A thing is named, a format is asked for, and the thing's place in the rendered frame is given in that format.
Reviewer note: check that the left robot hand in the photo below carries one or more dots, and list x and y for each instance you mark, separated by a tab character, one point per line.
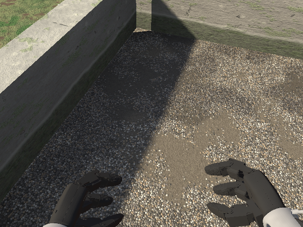
76	199

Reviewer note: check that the robot right forearm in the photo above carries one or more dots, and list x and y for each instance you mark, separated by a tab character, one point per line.
282	217

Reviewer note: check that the right robot hand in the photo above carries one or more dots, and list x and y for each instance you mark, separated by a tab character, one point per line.
251	186

